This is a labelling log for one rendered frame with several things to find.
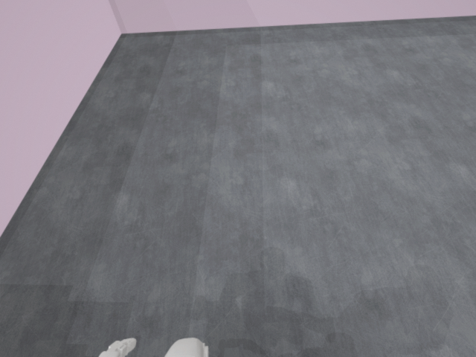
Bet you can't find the robot left hand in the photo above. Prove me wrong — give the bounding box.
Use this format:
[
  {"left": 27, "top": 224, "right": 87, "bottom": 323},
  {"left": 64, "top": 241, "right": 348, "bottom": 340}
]
[{"left": 99, "top": 338, "right": 136, "bottom": 357}]

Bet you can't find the robot left thigh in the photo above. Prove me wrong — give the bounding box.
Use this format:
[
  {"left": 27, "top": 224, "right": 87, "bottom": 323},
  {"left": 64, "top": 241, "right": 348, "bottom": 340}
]
[{"left": 165, "top": 338, "right": 208, "bottom": 357}]

